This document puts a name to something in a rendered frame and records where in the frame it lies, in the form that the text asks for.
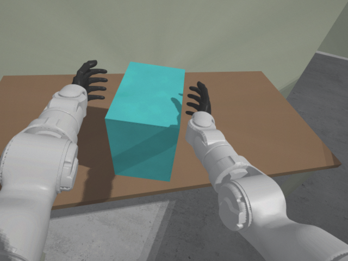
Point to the right robot hand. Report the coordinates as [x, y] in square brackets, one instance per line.
[203, 100]

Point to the carton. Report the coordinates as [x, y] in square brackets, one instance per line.
[143, 121]

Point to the table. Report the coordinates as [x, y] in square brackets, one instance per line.
[254, 117]

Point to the robot right upper arm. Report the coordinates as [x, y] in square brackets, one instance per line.
[255, 207]

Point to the right robot forearm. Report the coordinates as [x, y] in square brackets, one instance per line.
[214, 152]

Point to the robot left upper arm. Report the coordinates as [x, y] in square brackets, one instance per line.
[35, 170]

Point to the left robot forearm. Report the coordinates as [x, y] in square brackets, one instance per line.
[61, 118]

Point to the left robot hand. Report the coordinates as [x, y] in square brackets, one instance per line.
[83, 79]

